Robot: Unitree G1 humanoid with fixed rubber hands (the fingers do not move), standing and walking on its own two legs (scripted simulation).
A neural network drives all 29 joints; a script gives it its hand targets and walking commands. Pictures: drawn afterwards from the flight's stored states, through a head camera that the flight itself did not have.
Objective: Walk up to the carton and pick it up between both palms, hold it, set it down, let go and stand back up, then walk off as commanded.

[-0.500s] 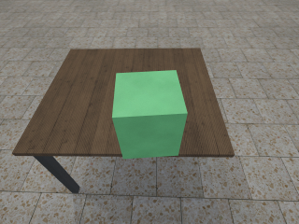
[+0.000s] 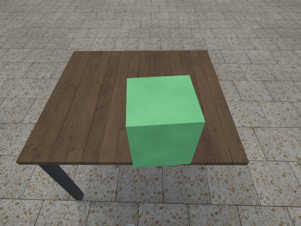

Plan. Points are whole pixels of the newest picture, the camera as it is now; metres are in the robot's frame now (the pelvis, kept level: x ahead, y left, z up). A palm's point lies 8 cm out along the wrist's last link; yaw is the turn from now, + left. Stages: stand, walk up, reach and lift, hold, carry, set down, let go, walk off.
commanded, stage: walk up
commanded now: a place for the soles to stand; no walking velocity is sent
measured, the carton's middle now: (160, 123) +0.46 -0.02 -0.03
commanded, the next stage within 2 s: reach and lift in 1.66 s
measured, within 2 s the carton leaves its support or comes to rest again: neither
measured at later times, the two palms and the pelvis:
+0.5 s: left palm out of the picture +0.05 +0.31 -0.10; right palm out of the picture +0.08 -0.31 -0.10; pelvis +0.00 -0.01 +0.01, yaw +0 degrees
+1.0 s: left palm out of the picture +0.08 +0.31 -0.09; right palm out of the picture +0.10 -0.30 -0.10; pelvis +0.02 +0.00 +0.01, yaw +0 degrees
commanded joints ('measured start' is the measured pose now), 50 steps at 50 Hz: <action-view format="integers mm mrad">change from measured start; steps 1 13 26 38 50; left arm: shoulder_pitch -7 70 -86 -95 -111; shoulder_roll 204 169 190 195 204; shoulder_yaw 83 77 61 59 59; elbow -41 32 -6 13 8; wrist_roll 3 16 8 16 17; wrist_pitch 36 1 -22 -16 -10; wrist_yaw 3 24 21 24 26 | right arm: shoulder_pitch -48 -82 -104 -131 -144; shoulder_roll -261 -147 -145 -133 -130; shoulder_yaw -85 -65 -50 -40 -39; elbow -32 -24 42 70 74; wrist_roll -28 4 -7 -4 -1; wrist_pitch -38 -2 -42 -32 -22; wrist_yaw -30 -21 -13 -10 -11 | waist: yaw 22 16 -1 -2 -7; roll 16 82 -48 -49 -73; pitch -36 -208 -172 -156 -166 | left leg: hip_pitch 38 147 186 120 142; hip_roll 276 147 104 107 84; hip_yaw -527 -233 -92 -134 -79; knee -418 -257 -144 -202 -155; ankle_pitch -637 -181 282 77 139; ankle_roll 201 89 74 69 68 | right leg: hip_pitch -138 157 122 124 131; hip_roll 3 5 -127 -126 -144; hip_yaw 126 71 97 125 116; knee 176 -345 -243 -335 -331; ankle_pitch -268 115 245 14 79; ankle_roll -5 -11 -35 -46 -44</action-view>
